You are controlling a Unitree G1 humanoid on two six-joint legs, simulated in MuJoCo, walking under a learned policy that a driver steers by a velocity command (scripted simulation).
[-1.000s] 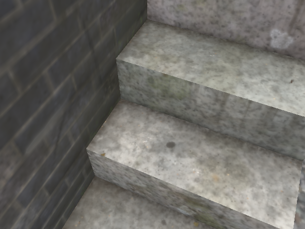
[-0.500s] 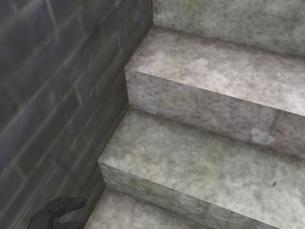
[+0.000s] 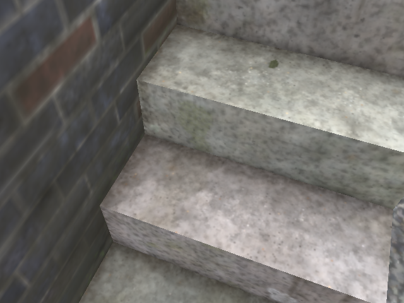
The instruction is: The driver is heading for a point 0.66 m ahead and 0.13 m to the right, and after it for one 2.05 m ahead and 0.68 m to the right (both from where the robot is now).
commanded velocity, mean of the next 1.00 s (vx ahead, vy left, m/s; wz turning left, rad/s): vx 0.47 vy -0.48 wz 0.00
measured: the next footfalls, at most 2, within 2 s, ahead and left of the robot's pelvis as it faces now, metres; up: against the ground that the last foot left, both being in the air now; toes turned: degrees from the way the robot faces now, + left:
right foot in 0.02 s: +0.02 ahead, -0.15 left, -0.08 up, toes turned -9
left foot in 0.32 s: +0.26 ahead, +0.16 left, +0.11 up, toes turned -11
